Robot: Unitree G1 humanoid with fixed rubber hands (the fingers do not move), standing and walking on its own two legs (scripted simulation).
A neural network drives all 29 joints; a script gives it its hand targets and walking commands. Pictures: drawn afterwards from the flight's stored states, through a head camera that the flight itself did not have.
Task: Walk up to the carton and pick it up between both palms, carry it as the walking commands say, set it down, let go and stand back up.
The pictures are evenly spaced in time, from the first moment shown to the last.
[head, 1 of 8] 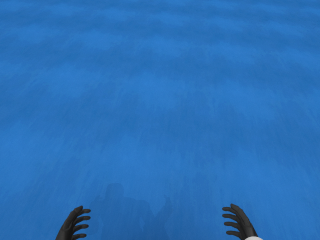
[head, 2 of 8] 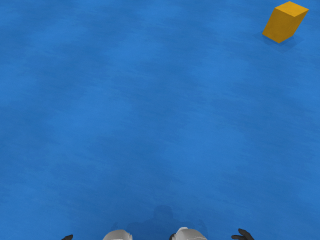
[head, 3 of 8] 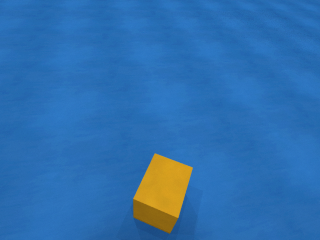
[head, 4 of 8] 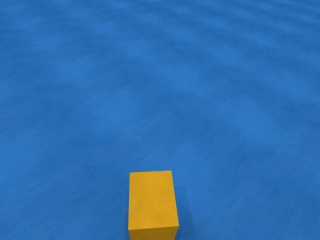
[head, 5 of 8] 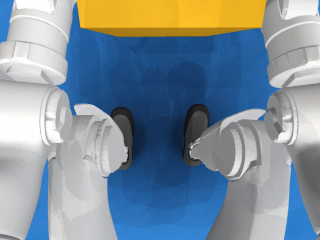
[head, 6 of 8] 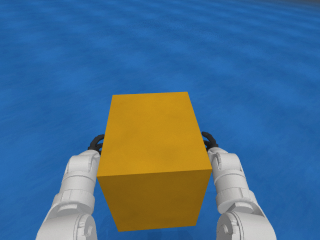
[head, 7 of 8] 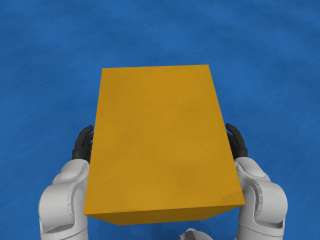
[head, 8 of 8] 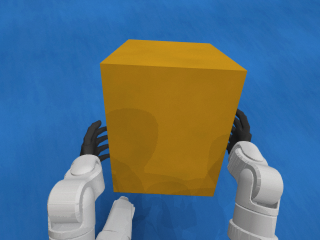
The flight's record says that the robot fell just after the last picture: yes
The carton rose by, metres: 0.68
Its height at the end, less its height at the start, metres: +0.51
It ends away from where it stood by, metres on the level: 8.97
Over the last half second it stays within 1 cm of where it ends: no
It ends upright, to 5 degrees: no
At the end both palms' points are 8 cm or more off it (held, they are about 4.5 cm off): no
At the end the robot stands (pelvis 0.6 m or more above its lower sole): yes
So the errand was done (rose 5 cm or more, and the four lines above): no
